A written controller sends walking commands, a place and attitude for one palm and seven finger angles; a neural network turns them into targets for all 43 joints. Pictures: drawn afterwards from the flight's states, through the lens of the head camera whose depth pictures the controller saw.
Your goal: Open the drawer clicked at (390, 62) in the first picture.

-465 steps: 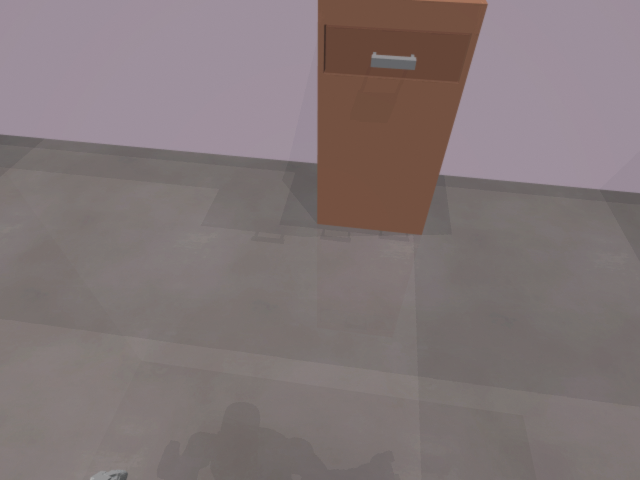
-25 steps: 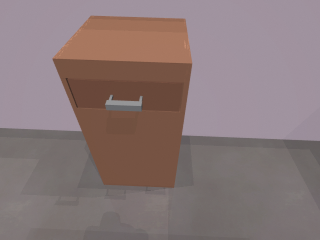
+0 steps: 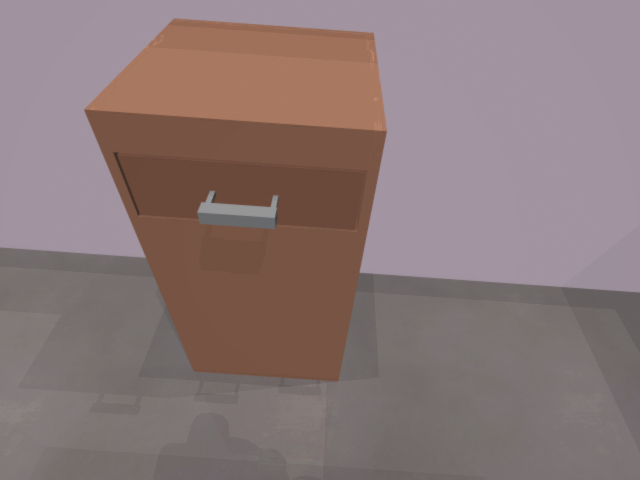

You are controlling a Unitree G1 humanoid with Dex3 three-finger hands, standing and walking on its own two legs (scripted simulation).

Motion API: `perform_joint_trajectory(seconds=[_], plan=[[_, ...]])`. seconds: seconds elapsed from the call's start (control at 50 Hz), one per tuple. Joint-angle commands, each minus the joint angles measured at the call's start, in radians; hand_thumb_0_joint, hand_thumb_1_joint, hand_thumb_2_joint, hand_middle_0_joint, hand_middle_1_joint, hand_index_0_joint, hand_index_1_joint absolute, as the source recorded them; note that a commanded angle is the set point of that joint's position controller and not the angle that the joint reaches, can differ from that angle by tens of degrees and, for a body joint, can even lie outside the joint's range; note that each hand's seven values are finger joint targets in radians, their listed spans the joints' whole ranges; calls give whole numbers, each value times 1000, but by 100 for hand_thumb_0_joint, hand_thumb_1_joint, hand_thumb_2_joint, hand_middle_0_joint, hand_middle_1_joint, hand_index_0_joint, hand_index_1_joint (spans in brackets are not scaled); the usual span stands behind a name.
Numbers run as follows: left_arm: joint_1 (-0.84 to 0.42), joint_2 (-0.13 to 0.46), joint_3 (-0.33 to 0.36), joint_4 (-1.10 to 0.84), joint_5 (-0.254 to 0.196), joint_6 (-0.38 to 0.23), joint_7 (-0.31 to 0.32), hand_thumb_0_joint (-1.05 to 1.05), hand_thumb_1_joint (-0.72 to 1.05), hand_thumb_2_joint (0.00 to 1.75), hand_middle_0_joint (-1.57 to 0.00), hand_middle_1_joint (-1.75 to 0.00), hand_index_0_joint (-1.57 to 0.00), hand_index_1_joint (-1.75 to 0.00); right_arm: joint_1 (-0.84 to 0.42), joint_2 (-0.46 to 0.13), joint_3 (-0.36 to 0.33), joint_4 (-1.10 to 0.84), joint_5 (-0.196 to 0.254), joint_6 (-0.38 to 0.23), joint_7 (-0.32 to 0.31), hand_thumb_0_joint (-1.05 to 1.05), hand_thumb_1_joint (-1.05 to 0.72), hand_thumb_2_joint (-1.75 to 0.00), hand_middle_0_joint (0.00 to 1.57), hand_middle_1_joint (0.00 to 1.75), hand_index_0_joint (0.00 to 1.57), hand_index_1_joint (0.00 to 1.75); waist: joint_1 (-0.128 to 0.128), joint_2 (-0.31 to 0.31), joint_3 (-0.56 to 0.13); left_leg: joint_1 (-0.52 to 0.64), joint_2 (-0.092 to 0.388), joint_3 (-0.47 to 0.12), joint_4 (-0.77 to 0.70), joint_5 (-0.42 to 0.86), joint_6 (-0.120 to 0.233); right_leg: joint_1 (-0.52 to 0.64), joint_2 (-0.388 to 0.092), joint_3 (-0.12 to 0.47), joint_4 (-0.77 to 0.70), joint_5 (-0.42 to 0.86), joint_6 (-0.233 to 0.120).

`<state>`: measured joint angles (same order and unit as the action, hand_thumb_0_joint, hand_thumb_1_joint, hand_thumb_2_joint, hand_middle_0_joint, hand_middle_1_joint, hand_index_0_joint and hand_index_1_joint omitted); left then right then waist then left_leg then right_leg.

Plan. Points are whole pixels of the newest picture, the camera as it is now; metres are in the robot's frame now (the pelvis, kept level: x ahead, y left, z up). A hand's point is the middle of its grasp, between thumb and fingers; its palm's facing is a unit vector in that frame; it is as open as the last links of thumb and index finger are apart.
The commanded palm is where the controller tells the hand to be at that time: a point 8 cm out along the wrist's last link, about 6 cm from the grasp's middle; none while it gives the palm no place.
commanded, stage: come to a stop and stand still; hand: left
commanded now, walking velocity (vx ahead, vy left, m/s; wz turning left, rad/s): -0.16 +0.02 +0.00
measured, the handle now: (241, 206) +0.55 +0.18 +0.01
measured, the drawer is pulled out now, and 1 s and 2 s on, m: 0.00 0.00 0.00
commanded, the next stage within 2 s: look again from close up in 1.00 s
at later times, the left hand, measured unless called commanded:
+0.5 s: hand out of the picture +0.02 +0.20 -0.16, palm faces +0.02 -0.96 -0.27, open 7.3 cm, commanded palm none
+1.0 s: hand out of the picture -0.07 +0.19 -0.16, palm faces +0.03 -0.98 -0.20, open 7.4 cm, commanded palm none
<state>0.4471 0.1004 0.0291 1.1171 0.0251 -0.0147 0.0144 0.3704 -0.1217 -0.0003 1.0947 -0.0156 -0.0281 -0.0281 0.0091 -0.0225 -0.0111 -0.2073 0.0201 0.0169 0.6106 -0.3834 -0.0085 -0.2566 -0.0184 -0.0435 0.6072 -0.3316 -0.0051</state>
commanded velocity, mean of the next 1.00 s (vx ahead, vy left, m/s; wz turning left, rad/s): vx -0.03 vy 0.00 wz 0.00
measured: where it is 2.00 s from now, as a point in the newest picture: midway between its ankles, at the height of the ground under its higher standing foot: outside the picture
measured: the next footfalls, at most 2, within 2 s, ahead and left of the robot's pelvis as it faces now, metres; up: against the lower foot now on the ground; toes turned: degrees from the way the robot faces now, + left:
none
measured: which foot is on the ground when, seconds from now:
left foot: down 0.00-1.00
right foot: down 0.00-1.00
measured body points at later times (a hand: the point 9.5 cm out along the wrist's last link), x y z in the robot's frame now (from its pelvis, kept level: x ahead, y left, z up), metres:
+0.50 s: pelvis -0.03 +0.00 +0.00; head -0.04 -0.01 +0.45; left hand +0.02 +0.25 -0.14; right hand +0.01 -0.25 -0.14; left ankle -0.03 +0.12 -0.73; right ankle +0.00 -0.12 -0.73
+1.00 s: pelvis -0.06 +0.01 +0.01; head -0.07 +0.02 +0.46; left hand -0.07 +0.25 -0.15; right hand -0.05 -0.22 -0.14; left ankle -0.03 +0.12 -0.73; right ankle +0.00 -0.12 -0.73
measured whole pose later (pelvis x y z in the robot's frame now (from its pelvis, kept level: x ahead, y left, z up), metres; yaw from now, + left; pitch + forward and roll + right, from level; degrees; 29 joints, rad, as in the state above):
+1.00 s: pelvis -0.06 +0.01 +0.01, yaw +1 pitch -2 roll +0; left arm 0.35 0.19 0.00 1.02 0.02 0.02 0.02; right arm 0.32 -0.18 0.00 1.03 -0.01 0.03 -0.01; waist 0.00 0.00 0.01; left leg -0.25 0.00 0.02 0.51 -0.23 0.02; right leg -0.28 -0.04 -0.04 0.47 -0.16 0.02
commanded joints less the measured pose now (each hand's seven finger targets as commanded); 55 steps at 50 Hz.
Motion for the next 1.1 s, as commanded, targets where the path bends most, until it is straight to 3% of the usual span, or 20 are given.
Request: perform_joint_trajectory(seconds=[0.0,0.04,0.06,0.08,0.2,0.26,0.28,0.3,0.32,0.34,0.4,0.42,0.46,0.5,0.58,0.8,0.88,1.0,1.08], plan=[[46,48,3,-25,-6,-19,18,0,90,90,-20,-30,-20,-30,99,-105,-9,15,5,-24,-28,0,-90,-90,20,30,20,30,-3,162,85,29,177,-104,-136,831,112,12,-24,-15,-52,211,-23],[64,58,2,-13,-11,-20,24,0,90,90,-20,-30,-20,-30,60,-88,-9,-2,9,-21,-35,0,-90,-90,20,30,20,30,2,32,80,5,105,-40,-86,787,58,84,-71,40,-92,521,-23],[58,72,2,-14,-14,-22,25,0,90,90,-20,-30,-20,-30,57,-76,-10,-4,11,-18,-36,0,-90,-90,20,30,20,30,-5,3,53,6,87,-29,-96,706,40,115,-91,49,-91,660,-21],[42,78,0,-23,-15,-19,28,0,90,90,-20,-30,-20,-30,54,-71,-12,-3,13,-14,-36,0,-90,-90,20,30,20,30,-9,-2,53,3,82,-29,-119,665,35,123,-95,53,-82,698,-20],[-25,102,9,-75,-13,0,33,0,90,90,-20,-30,-20,-30,17,-79,-26,-14,10,2,-30,0,-90,-90,20,30,20,30,-3,21,12,24,82,-30,-137,607,38,115,-99,62,-79,593,-20],[-52,104,8,-83,-13,4,29,0,90,90,-20,-30,-20,-30,-7,-76,-24,-22,7,7,-23,0,-90,-90,20,30,20,30,-2,15,14,-5,77,-40,-166,445,39,115,-95,72,-123,455,-24],[-117,314,5,-171,7,-2,24,0,90,90,-20,-30,-20,-30,-68,-246,-49,-126,7,9,-11,0,-90,-90,20,30,20,30,-20,-56,133,-33,59,-77,-204,350,24,39,-56,69,-140,294,-22],[-128,221,18,-186,-1,3,30,0,90,90,-20,-30,-20,-30,-75,-238,-55,-166,-3,-10,-15,0,-90,-90,20,30,20,30,-17,47,23,-52,103,-88,-150,309,44,41,-74,68,-94,158,-24],[-128,214,9,-198,-3,6,27,0,90,90,-20,-30,-20,-30,-66,-196,-48,-170,-6,-7,-17,0,-90,-90,20,30,20,30,-20,115,-56,-22,92,-96,-135,351,56,57,-67,73,-79,216,-36],[-111,190,7,-208,-5,8,26,0,90,90,-20,-30,-20,-30,-53,-172,-44,-180,-6,0,-20,0,-90,-90,20,30,20,30,-18,93,-70,-40,88,-93,-116,313,57,59,-69,77,-90,215,-39],[-123,225,10,-234,-4,13,23,0,90,90,-20,-30,-20,-30,-32,-164,-42,-206,-11,18,-9,0,-90,-90,20,30,20,30,-27,-66,-5,-111,26,-41,-61,133,46,29,-113,148,-163,126,-56],[-137,247,15,-245,-4,11,22,0,90,90,-20,-30,-20,-30,-32,-168,-45,-210,-9,20,-6,0,-90,-90,20,30,20,30,-32,-91,24,-110,11,-28,-49,118,41,-2,-135,174,-195,106,-67],[-178,280,21,-264,-6,8,20,0,90,90,-20,-30,-20,-30,-37,-191,-48,-212,-7,19,-2,0,-90,-90,20,30,20,30,-39,-53,60,-84,16,-35,-66,121,43,-63,-139,175,-221,36,-76],[-192,271,13,-268,-7,13,18,0,90,90,-20,-30,-20,-30,-42,-191,-39,-210,-10,20,6,0,-90,-90,20,30,20,30,-33,-2,107,-104,37,-63,-119,114,49,-83,-98,136,-205,-27,-53],[-189,274,9,-264,-8,14,14,0,90,90,-20,-30,-20,-30,-79,-227,-38,-217,-12,17,13,0,-90,-90,20,30,20,30,-10,57,117,-183,61,-110,-214,13,55,-21,-69,96,-195,-47,-27],[-143,231,-6,-205,-6,14,12,0,90,90,-20,-30,-20,-30,-64,-214,-31,-164,-9,27,20,0,-90,-90,20,30,20,30,-8,33,97,-189,66,-118,-284,-89,46,6,-71,81,-233,-60,1],[-114,214,-8,-175,-5,10,16,0,90,90,-20,-30,-20,-30,-41,-194,-30,-133,-5,30,19,0,-90,-90,20,30,20,30,-15,8,89,-167,61,-107,-273,-65,44,-4,-76,91,-248,-62,1],[-62,173,-10,-131,-6,5,21,0,90,90,-20,-30,-20,-30,-18,-163,-29,-91,1,27,14,0,-90,-90,20,30,20,30,-13,31,88,-155,66,-103,-274,-40,45,-2,-76,84,-246,-21,2],[-38,152,-12,-102,-6,0,25,0,90,90,-20,-30,-20,-30,-7,-143,-29,-66,5,26,11,0,-90,-90,20,30,20,30,-13,10,90,-144,61,-96,-259,-5,43,3,-79,88,-248,3,0]])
